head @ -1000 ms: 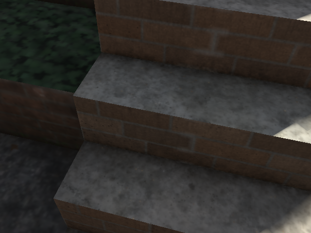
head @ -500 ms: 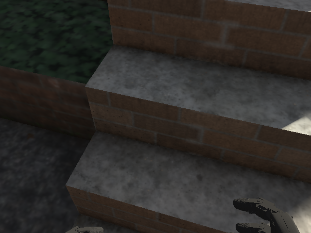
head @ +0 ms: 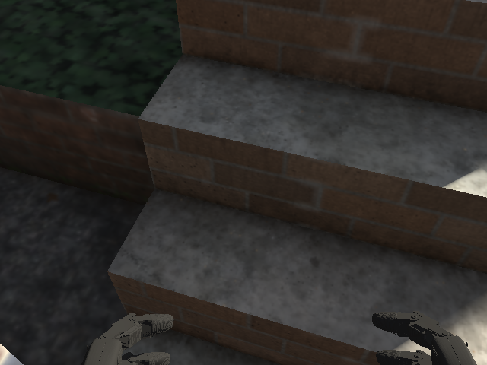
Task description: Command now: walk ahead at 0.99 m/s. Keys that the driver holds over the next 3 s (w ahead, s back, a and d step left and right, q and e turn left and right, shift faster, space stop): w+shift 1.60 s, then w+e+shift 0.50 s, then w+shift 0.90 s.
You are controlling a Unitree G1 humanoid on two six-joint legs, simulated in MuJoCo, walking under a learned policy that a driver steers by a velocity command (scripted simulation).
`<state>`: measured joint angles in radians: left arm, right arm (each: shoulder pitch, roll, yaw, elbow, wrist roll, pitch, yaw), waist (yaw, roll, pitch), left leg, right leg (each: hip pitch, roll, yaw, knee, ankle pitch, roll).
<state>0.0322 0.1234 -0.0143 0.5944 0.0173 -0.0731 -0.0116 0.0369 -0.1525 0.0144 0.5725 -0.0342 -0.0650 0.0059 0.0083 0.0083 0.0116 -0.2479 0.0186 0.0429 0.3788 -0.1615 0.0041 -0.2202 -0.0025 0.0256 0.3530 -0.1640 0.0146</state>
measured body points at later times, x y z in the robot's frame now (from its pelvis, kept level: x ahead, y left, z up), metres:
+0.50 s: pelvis +0.01 +0.01 +0.00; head +0.03 +0.01 +0.45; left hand +0.24 +0.20 -0.06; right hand +0.25 -0.18 -0.05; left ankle +0.02 +0.11 -0.75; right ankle +0.01 -0.13 -0.75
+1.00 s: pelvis -0.01 +0.05 -0.02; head +0.02 +0.05 +0.43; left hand +0.16 +0.30 -0.12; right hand +0.13 -0.21 -0.12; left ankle +0.01 +0.13 -0.75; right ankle +0.01 -0.13 -0.75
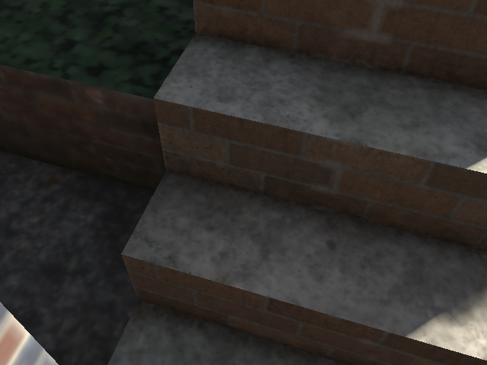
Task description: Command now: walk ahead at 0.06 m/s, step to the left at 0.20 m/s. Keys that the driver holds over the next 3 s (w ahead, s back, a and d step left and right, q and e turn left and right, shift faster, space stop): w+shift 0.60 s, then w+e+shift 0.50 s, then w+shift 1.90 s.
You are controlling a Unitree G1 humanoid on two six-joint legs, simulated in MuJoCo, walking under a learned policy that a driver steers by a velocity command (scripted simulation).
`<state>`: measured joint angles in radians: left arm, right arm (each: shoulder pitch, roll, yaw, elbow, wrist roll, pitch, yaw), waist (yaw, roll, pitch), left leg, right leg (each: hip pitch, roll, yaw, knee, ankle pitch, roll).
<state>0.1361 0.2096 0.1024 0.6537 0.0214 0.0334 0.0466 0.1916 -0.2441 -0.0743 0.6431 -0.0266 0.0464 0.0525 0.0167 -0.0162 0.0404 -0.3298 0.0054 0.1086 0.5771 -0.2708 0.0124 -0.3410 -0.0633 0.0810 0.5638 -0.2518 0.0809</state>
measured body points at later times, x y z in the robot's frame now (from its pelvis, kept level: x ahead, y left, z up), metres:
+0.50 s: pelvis -0.10 +0.07 +0.01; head -0.09 +0.05 +0.46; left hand +0.00 +0.34 -0.09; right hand -0.01 -0.21 -0.11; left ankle -0.14 +0.22 -0.60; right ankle -0.14 -0.03 -0.73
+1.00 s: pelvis -0.20 +0.08 -0.01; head -0.18 +0.06 +0.44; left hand +0.02 +0.31 -0.08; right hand -0.07 -0.23 -0.09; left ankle -0.13 +0.25 -0.73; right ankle -0.24 -0.01 -0.73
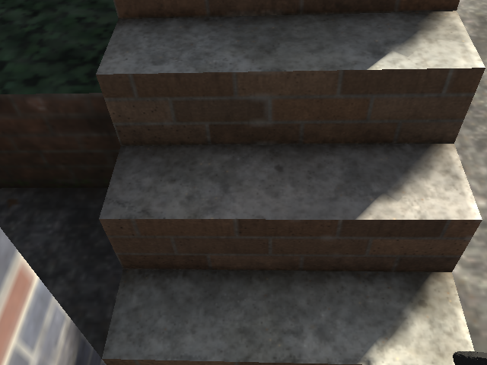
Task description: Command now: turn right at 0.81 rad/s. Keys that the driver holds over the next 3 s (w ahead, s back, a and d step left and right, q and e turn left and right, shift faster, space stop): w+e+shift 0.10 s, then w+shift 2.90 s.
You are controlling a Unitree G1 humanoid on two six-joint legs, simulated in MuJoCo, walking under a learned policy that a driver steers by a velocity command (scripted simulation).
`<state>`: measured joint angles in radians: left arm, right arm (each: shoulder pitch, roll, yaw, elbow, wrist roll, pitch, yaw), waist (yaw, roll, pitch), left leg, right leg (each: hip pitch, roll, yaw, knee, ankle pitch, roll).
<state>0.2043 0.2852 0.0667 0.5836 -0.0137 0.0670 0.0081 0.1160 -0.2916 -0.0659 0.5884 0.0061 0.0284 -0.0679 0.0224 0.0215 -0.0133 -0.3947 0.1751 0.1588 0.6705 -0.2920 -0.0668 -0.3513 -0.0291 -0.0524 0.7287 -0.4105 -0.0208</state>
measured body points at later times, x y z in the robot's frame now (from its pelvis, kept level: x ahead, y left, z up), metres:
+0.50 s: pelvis +0.03 -0.05 +0.02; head +0.04 -0.04 +0.47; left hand +0.26 +0.12 -0.06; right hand +0.09 -0.32 -0.07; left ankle +0.03 +0.06 -0.72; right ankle +0.00 -0.11 -0.71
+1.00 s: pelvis +0.11 -0.08 +0.03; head +0.12 -0.08 +0.48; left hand +0.35 +0.12 -0.06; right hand +0.22 -0.38 -0.05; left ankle +0.03 +0.06 -0.71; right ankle +0.01 -0.12 -0.69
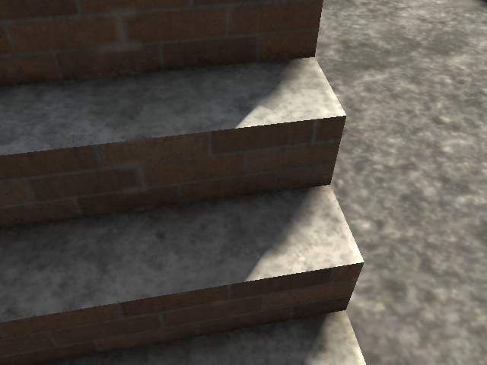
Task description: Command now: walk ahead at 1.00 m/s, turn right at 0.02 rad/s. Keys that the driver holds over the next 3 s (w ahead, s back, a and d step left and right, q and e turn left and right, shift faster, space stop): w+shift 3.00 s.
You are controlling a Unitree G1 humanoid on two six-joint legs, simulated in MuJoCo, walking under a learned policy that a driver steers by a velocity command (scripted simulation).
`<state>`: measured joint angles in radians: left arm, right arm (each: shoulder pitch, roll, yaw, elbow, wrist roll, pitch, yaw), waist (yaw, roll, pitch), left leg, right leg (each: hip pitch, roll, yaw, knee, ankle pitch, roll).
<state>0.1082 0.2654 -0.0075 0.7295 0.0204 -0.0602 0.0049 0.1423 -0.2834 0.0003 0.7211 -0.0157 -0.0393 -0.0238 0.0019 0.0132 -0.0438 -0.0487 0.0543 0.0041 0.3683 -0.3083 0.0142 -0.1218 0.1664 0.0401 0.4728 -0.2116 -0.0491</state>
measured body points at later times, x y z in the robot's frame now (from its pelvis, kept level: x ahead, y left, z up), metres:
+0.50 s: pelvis +0.03 +0.02 +0.00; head +0.04 +0.03 +0.45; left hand +0.20 +0.24 -0.11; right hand +0.12 -0.25 -0.11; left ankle +0.06 +0.11 -0.75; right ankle +0.02 -0.10 -0.72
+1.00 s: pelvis +0.07 -0.03 +0.00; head +0.07 -0.03 +0.45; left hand +0.28 +0.19 -0.09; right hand +0.27 -0.25 -0.07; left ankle +0.06 +0.11 -0.75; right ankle +0.05 -0.11 -0.75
